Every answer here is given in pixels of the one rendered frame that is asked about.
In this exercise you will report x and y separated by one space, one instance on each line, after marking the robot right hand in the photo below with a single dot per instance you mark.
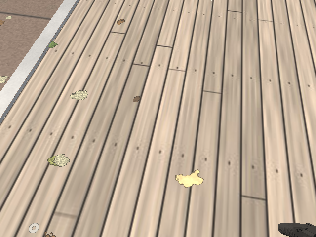
297 229

